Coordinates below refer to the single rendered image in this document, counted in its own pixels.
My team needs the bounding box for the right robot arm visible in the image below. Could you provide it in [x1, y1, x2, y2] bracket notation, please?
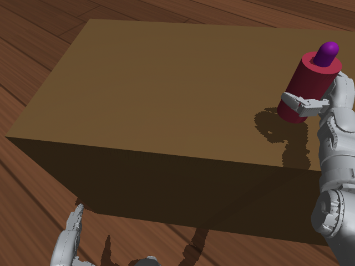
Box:
[311, 107, 355, 266]

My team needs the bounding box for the bottle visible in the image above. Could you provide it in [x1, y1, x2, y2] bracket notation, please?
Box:
[277, 42, 342, 124]

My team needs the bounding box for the right robot hand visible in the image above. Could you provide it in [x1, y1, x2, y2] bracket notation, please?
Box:
[281, 71, 355, 118]

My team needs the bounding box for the left robot hand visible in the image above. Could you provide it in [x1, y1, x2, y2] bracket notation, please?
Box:
[50, 204, 95, 266]

